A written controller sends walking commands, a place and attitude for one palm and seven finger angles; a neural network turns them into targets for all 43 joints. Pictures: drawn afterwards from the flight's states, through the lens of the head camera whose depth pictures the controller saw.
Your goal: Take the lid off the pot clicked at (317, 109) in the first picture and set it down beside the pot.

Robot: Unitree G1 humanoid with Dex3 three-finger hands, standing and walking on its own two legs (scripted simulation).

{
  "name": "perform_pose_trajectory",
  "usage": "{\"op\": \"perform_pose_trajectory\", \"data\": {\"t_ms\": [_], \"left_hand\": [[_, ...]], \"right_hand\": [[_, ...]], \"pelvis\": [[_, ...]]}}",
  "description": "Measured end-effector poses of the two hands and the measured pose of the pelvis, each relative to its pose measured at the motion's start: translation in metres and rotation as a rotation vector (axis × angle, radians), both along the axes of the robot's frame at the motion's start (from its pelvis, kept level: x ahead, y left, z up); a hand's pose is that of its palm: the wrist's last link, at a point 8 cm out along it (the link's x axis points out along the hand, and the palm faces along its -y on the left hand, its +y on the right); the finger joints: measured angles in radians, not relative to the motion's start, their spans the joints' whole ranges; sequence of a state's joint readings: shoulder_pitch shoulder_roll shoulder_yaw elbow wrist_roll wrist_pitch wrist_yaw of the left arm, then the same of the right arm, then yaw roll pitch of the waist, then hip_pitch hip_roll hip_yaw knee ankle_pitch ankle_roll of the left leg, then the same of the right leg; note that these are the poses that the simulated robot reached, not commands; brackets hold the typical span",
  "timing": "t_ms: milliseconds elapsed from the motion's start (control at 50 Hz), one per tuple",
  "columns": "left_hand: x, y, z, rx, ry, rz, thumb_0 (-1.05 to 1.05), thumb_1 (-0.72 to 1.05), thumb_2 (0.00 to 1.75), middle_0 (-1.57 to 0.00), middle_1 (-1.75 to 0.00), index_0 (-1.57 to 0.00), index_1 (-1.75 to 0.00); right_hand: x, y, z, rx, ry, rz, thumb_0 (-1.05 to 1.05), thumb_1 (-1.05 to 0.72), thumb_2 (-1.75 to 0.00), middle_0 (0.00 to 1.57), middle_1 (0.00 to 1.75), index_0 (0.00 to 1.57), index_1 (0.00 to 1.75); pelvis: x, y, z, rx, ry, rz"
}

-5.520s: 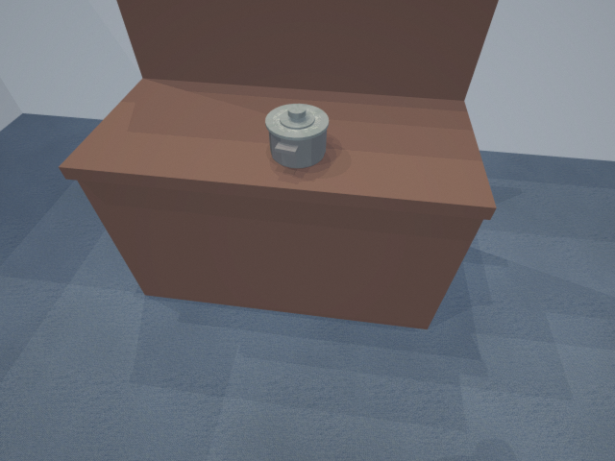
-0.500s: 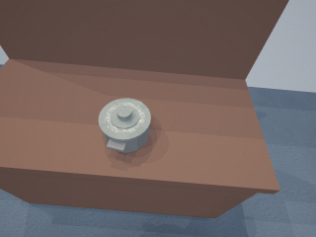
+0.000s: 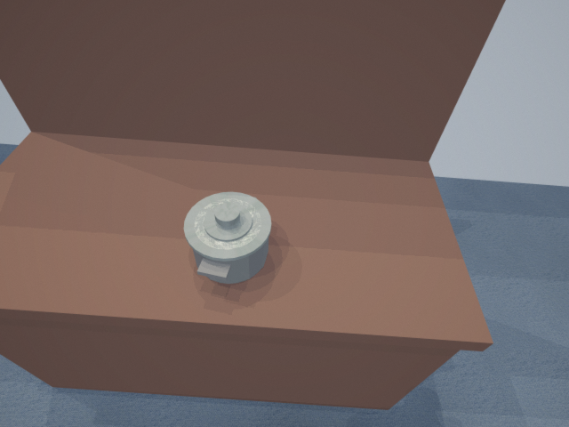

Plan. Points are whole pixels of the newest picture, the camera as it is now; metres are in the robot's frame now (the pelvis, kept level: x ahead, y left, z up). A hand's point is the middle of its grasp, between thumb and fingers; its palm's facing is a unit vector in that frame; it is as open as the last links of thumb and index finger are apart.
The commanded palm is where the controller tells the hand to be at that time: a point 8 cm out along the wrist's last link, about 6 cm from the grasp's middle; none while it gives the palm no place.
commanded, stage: come to a stop and stand still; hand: left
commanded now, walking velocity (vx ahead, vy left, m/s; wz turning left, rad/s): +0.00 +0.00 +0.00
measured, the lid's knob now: (227, 214) +0.46 +0.14 +0.01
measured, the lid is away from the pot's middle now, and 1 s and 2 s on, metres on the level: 0.00 0.00 0.00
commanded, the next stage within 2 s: look again from close up in 0.32 s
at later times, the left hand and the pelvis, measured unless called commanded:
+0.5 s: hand out of the picture -0.02 +0.18 -0.18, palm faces +0.06 -0.97 -0.23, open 7.4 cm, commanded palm none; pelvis +0.01 +0.01 -0.01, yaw +1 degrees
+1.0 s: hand out of the picture +0.06 +0.15 -0.16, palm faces +0.04 -0.97 -0.24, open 7.3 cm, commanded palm none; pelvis +0.02 -0.04 +0.00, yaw +1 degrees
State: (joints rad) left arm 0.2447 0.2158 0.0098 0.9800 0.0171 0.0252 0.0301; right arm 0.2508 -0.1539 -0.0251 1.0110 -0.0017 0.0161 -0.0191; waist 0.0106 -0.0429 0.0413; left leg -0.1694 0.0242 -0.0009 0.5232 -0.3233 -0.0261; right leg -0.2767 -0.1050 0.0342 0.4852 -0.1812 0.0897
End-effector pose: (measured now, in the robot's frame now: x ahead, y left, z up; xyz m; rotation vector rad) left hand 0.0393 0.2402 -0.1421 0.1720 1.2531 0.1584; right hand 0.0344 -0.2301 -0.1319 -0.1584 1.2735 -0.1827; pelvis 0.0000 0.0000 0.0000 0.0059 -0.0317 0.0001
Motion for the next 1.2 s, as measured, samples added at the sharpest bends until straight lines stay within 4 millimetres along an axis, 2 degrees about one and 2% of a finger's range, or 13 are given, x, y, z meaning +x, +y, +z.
{"op": "perform_pose_trajectory", "data": {"t_ms": [240, 320, 380, 480, 580, 700, 800, 960, 1200], "left_hand": [[-0.065, -0.011, -0.011, -0.053, 0.152, 0.040, 0.01, 0.91, 0.90, -0.20, -0.29, -0.20, -0.29], [-0.078, -0.016, -0.011, -0.065, 0.194, 0.049, 0.01, 0.91, 0.90, -0.20, -0.29, -0.20, -0.29], [-0.082, -0.018, -0.012, -0.058, 0.217, 0.049, 0.01, 0.91, 0.90, -0.20, -0.29, -0.20, -0.29], [-0.073, -0.010, -0.004, -0.008, 0.193, 0.073, 0.01, 0.91, 0.90, -0.20, -0.30, -0.20, -0.30], [-0.050, -0.008, 0.004, 0.037, 0.142, 0.067, 0.01, 0.91, 0.90, -0.20, -0.29, -0.20, -0.29], [-0.017, -0.020, 0.011, 0.052, 0.077, 0.038, 0.01, 0.91, 0.90, -0.20, -0.29, -0.20, -0.29], [0.004, -0.035, 0.013, 0.042, 0.025, 0.024, 0.00, 0.91, 0.90, -0.20, -0.29, -0.20, -0.29], [0.014, -0.045, 0.012, 0.029, 0.001, 0.017, 0.00, 0.92, 0.90, -0.20, -0.30, -0.20, -0.30], [-0.011, -0.043, 0.006, 0.009, 0.065, 0.026, 0.00, 0.91, 0.90, -0.20, -0.30, -0.20, -0.30]], "right_hand": [[-0.051, 0.021, -0.003, 0.033, 0.121, -0.021, 0.00, -0.91, -0.90, 0.20, 0.30, 0.20, 0.30], [-0.059, 0.031, -0.004, 0.053, 0.148, -0.032, 0.00, -0.91, -0.90, 0.20, 0.30, 0.20, 0.30], [-0.057, 0.037, -0.009, 0.070, 0.146, -0.024, 0.00, -0.91, -0.90, 0.20, 0.30, 0.20, 0.30], [-0.037, 0.034, -0.024, 0.090, 0.108, 0.014, 0.02, -0.92, -0.90, 0.20, 0.30, 0.20, 0.30], [-0.015, 0.015, -0.029, 0.082, 0.053, 0.014, 0.03, -0.94, -0.90, 0.20, 0.30, 0.20, 0.30], [0.005, -0.010, -0.027, 0.066, 0.004, 0.014, 0.02, -0.93, -0.90, 0.20, 0.30, 0.20, 0.30], [0.013, -0.025, -0.025, 0.056, 0.000, 0.025, 0.01, -0.92, -0.90, 0.20, 0.30, 0.20, 0.30], [0.009, -0.037, -0.021, 0.044, 0.022, 0.029, 0.00, -0.91, -0.90, 0.20, 0.30, 0.20, 0.30], [-0.025, -0.026, -0.019, 0.056, 0.097, 0.013, 0.00, -0.91, -0.90, 0.20, 0.30, 0.20, 0.30]], "pelvis": [[-0.004, 0.004, 0.000, -0.008, 0.014, 0.002], [0.000, 0.005, 0.000, -0.010, 0.015, 0.003], [0.001, 0.007, -0.003, -0.015, 0.016, 0.009], [0.009, 0.006, -0.007, -0.013, 0.013, 0.025], [0.017, -0.002, -0.007, 0.003, 0.007, 0.018], [0.021, -0.017, -0.005, 0.013, 0.011, 0.013], [0.022, -0.028, -0.004, 0.016, 0.015, 0.019], [0.019, -0.038, -0.003, 0.012, 0.014, 0.023], [0.009, -0.035, -0.002, 0.008, 0.007, 0.019]]}}
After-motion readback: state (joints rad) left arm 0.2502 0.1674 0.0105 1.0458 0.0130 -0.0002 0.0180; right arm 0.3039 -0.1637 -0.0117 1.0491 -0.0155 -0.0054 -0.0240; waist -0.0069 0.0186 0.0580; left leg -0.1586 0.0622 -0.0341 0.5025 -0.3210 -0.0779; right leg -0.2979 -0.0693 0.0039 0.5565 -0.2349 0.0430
